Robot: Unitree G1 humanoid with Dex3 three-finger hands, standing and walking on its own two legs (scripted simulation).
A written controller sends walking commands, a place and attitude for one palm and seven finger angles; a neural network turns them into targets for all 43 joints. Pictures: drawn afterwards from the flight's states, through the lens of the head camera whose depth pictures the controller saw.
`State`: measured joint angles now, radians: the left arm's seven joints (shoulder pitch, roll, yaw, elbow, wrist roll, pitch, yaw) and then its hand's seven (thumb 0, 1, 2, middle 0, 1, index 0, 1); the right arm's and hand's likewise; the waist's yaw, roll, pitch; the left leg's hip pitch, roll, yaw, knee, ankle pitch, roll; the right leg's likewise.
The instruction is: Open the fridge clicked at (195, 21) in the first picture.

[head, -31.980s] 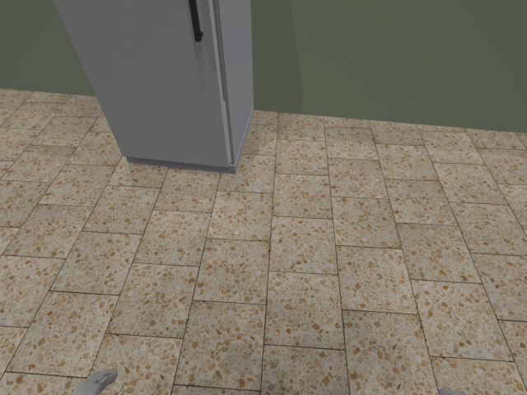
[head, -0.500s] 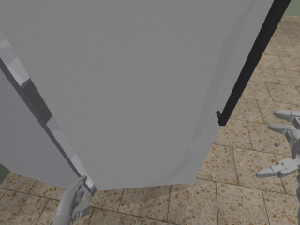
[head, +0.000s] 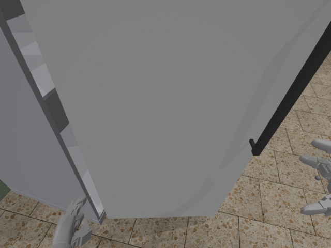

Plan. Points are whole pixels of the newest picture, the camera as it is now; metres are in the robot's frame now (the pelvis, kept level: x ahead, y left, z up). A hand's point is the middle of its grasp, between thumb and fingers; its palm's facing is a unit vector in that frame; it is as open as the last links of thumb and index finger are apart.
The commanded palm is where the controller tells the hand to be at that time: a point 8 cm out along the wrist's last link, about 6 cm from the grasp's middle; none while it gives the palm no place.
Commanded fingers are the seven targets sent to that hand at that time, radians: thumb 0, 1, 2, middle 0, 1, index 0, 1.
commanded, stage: draw the hand back to the body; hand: right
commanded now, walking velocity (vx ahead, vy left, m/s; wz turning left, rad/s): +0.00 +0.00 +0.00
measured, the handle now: (287, 92) +0.43 -0.26 +0.21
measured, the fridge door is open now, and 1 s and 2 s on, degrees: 70 70 70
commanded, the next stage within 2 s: step back with the hand held close in 1.28 s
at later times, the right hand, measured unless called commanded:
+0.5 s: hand out of the picture +0.20 -0.30 +0.15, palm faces +0.52 +0.78 -0.34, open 12.7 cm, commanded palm +0.15 -0.33 +0.16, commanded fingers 0.00 -0.21 -0.57 0.22 0.70 0.22 0.70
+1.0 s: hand out of the picture +0.19 -0.28 +0.17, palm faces +0.48 +0.79 -0.38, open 8.0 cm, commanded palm +0.15 -0.32 +0.18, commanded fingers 0.00 -0.90 -0.90 0.20 0.30 0.20 0.30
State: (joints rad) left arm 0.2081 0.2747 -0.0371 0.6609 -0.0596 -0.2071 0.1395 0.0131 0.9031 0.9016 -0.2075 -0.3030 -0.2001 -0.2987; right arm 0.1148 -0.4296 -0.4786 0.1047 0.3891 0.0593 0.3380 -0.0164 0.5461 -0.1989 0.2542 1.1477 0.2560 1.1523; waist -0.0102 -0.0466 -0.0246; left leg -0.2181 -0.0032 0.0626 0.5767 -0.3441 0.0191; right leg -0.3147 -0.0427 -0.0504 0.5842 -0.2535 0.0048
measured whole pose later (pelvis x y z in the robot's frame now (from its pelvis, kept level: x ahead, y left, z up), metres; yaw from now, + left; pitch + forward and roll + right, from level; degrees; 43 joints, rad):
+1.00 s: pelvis +0.01 -0.01 +0.02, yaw +1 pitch -6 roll +0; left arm 0.17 0.24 -0.01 0.69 0.02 -0.14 0.09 0.01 0.90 0.90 -0.21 -0.30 -0.20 -0.30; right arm 0.47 -0.34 -0.35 -0.38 0.07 -0.08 -0.13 0.01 -0.75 -0.83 0.22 0.39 0.22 0.39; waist -0.07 -0.05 0.05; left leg 0.02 0.00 0.04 0.33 -0.24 0.00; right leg -0.09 -0.03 -0.07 0.38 -0.18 -0.01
